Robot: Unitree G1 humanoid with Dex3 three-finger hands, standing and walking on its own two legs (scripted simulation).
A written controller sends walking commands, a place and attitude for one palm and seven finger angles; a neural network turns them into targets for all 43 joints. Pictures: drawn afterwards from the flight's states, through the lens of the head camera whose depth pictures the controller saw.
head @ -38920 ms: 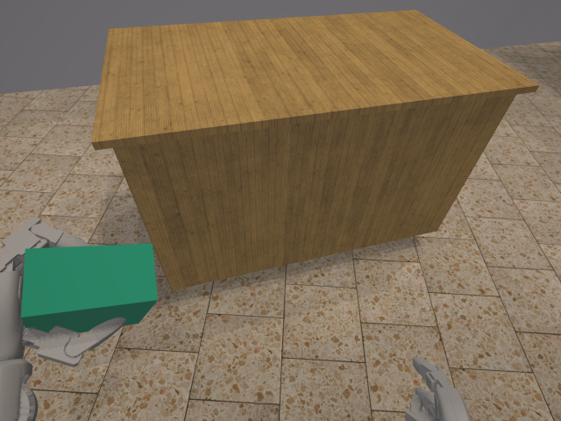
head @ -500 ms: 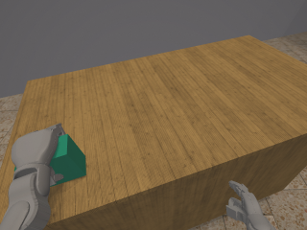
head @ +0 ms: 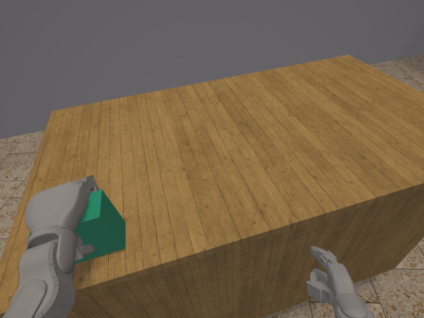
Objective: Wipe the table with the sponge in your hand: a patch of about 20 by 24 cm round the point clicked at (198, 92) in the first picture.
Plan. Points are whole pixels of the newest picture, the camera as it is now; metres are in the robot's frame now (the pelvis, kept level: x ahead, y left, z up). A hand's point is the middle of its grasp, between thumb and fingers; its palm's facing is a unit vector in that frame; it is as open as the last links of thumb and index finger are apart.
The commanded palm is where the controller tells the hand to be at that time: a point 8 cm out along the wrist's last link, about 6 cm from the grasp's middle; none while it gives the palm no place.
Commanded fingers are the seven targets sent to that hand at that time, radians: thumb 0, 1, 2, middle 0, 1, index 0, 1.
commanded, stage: lift the sponge slowly off the table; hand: left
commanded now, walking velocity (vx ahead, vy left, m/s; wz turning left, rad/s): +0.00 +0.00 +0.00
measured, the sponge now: (87, 233) +0.22 +0.28 +0.07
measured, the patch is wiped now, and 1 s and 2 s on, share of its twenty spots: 1.00 1.00 1.00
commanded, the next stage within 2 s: bring the sponge back beside the body in 1.80 s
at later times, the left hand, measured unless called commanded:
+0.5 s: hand (80, 213) +0.22 +0.27 +0.13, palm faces +0.10 -0.10 -0.99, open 10.2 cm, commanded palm +0.19 +0.27 +0.20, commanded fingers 0.00 0.10 1.30 -1.20 -1.60 -1.20 -1.60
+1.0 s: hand (75, 197) +0.23 +0.27 +0.16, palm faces +0.14 -0.09 -0.99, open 10.2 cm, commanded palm +0.19 +0.27 +0.24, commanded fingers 0.00 0.10 1.30 -1.20 -1.60 -1.20 -1.60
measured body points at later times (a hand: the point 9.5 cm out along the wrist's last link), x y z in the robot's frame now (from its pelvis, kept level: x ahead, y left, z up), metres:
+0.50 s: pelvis -0.01 -0.02 +0.00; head -0.04 -0.06 +0.45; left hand +0.21 +0.27 +0.18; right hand +0.25 -0.21 -0.06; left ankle +0.00 +0.12 -0.74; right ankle -0.01 -0.11 -0.74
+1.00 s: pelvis -0.02 -0.01 +0.00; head -0.05 -0.06 +0.45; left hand +0.22 +0.27 +0.21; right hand +0.24 -0.20 -0.06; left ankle +0.00 +0.12 -0.74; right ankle -0.01 -0.11 -0.74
